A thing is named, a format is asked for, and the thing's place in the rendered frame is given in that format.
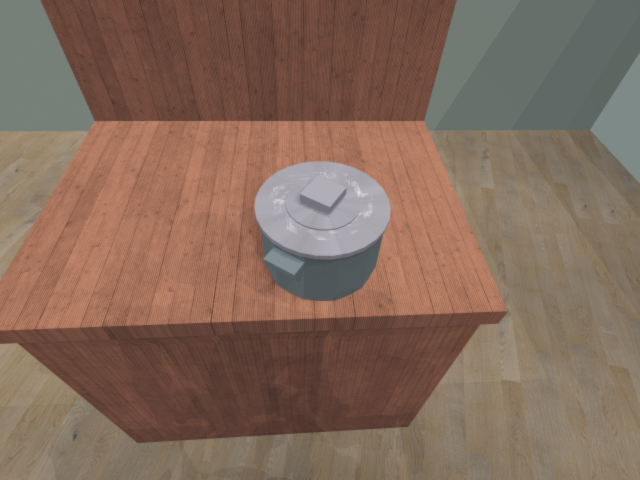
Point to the lid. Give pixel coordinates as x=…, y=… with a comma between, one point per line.
x=356, y=223

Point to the knob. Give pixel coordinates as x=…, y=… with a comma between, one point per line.
x=323, y=194

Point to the table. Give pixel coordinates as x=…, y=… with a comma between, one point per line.
x=141, y=284

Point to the pot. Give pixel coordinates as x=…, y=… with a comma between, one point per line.
x=319, y=279

